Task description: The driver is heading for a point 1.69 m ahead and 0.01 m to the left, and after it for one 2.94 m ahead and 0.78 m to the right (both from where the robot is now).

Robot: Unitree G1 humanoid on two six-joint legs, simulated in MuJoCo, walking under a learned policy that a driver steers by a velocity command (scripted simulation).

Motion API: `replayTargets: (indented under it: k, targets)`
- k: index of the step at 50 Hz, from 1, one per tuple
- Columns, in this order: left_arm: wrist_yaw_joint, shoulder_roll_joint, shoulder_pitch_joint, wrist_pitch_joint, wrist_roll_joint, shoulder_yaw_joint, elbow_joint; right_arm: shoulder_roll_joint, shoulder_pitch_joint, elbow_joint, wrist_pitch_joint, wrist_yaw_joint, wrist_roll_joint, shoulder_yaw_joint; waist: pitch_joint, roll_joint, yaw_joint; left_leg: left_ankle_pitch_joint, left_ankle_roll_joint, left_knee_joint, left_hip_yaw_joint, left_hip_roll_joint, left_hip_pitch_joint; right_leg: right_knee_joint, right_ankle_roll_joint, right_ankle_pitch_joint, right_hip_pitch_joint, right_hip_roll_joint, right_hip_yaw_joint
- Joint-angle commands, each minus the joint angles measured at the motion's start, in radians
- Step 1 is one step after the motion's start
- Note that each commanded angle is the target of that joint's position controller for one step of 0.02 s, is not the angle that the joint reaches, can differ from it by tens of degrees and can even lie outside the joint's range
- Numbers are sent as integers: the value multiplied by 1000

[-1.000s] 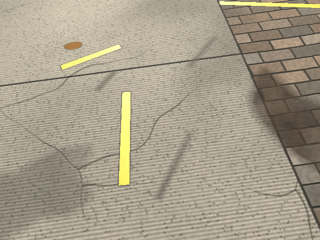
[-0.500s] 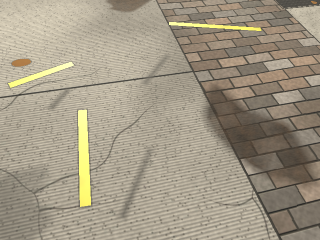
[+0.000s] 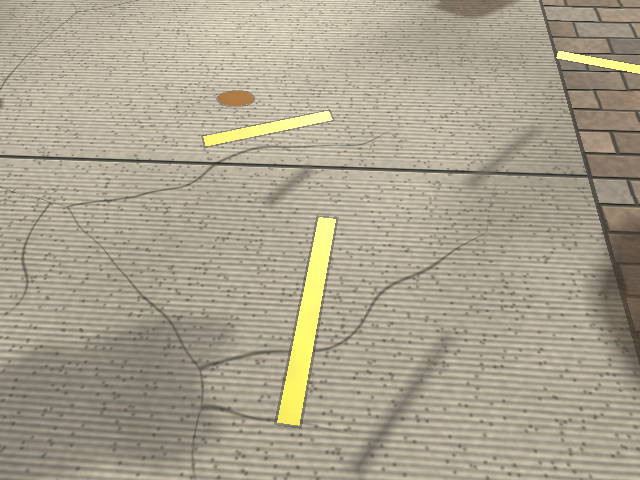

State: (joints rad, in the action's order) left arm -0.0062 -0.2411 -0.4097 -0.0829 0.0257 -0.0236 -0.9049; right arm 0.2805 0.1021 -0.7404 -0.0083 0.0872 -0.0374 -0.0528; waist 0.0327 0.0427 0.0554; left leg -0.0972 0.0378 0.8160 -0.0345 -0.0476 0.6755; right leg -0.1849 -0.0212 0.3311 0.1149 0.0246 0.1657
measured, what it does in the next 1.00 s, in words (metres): walks ahead: left foot, then right foot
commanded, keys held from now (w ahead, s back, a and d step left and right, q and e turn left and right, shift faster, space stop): w+q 0.30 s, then w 0.16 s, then w+e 0.54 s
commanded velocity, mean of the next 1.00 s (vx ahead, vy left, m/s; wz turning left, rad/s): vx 0.49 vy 0.00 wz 0.10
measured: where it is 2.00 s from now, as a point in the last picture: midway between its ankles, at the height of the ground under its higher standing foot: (351, 232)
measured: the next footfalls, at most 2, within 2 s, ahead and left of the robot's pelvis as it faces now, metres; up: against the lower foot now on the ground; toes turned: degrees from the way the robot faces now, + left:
left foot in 0.12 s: +0.23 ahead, +0.09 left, +0.00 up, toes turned +8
right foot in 0.66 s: +0.58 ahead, +0.01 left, +0.00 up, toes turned +11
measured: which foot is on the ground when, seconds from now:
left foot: up 0.00-0.10, down 0.12-0.68, up 0.70-1.00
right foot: down 0.00-0.10, up 0.12-0.64, down 0.66-1.00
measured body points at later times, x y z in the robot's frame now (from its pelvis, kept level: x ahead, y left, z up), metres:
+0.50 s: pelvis +0.28 +0.06 +0.01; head +0.31 +0.07 +0.46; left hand +0.39 +0.33 -0.10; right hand +0.35 -0.22 -0.11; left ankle +0.19 +0.09 -0.73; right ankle +0.48 -0.07 -0.68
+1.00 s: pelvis +0.58 +0.07 +0.01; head +0.61 +0.06 +0.46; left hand +0.55 +0.34 -0.11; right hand +0.77 -0.16 -0.10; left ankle +0.70 +0.25 -0.67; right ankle +0.54 +0.01 -0.74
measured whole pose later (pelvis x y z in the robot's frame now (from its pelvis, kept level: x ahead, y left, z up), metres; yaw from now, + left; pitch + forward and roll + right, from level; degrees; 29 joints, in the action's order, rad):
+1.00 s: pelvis +0.58 +0.07 +0.01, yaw +3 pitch +1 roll +0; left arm 0.02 -0.26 -0.41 -0.05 0.00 -0.06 -0.89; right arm 0.26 0.11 -0.74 0.03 0.02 -0.05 -0.01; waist 0.05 0.04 0.05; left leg -0.11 -0.04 0.82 0.06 -0.09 0.65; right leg -0.29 -0.12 0.20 -0.10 0.15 -0.10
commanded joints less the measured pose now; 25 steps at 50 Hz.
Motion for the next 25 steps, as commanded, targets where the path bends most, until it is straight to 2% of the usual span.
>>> replayTargets:
  k: [1,3,4,5,6,7,8,9,10,11,12,13,14,16,19,22,25]
  targets:
    - [-8,-155,-6,-10,-2,-30,26,21,-156,122,15,7,-2,12,93,-135,2,-10,43,-149,-92,35,-51,-5,-92,-695,-71,-255,-22]
    - [-18,-186,-10,-2,-1,-35,14,43,-85,108,15,-7,-7,4,23,-159,-42,-92,92,-179,-133,103,-181,-172,-77,-1070,-20,-266,19]
    - [-22,-203,-11,8,2,-39,11,65,7,84,18,-14,-8,-6,-40,-165,-86,-133,119,-193,-135,139,-291,-321,-75,-1179,-19,-272,31]
    - [-25,-213,-8,15,-1,-41,15,95,154,39,27,-24,-13,-23,-128,-153,-151,-122,152,-250,-109,163,-491,-522,-67,-1112,-92,-270,40]
    - [-20,-205,2,14,3,-39,34,157,316,-12,30,-44,-21,-50,-218,-89,-222,-186,194,-296,21,85,-745,-799,-45,-828,-284,-239,49]
    - [6,-62,-50,9,-5,-10,101,267,286,5,25,-61,-15,-75,-314,180,-128,-263,322,-340,546,-244,-1049,-1176,10,166,-718,-70,23]
    - [9,-161,62,-2,-4,-31,138,272,330,25,15,-63,19,-82,-403,68,-201,-228,378,-488,828,-306,-1057,-1306,8,178,-814,-6,-194]
    - [12,-163,145,-11,-13,-31,166,245,271,1,14,-72,23,-76,-238,15,-171,-163,342,-516,652,-268,-946,-1266,-1,46,-882,-70,-226]
    - [10,-147,137,-21,-12,-22,164,190,227,-5,18,-77,29,-62,-117,-30,-125,-40,311,-536,539,-232,-778,-1165,-2,-22,-842,-108,-207]
    - [8,-141,128,-16,-2,-22,151,156,183,-1,26,-79,27,-53,-60,-62,-82,66,277,-548,457,-176,-661,-1091,4,-30,-780,-133,-209]
    - [9,-138,98,2,16,-21,147,133,156,1,33,-81,31,-44,-46,-57,-45,149,267,-562,398,-134,-576,-1050,18,-18,-713,-141,-212]
    - [12,-130,74,22,26,-20,141,122,148,2,42,-79,33,-39,-54,-50,-25,196,265,-573,360,-114,-532,-1015,30,-5,-670,-144,-211]
    - [16,-121,72,37,32,-20,146,123,159,-3,53,-76,36,-39,-56,-47,-17,235,269,-578,342,-98,-506,-982,41,0,-659,-142,-200]
    - [22,-101,104,54,31,-17,160,136,182,-15,64,-74,35,-42,-39,-38,-18,199,259,-606,307,-70,-469,-904,59,-57,-680,-142,-179]
    - [27,-95,236,56,26,-15,199,126,250,-41,70,-74,36,-37,13,-12,-63,169,220,-647,291,-52,-491,-749,69,-210,-760,-149,-163]
    - [34,-88,328,51,20,-12,221,118,321,-71,76,-78,38,-32,14,4,-106,242,174,-634,273,-49,-579,-614,57,-330,-785,-132,-156]
    - [41,-84,413,45,11,-6,244,122,367,-91,81,-86,31,-27,23,8,-139,315,157,-621,252,-68,-677,-512,33,-366,-803,-109,-133]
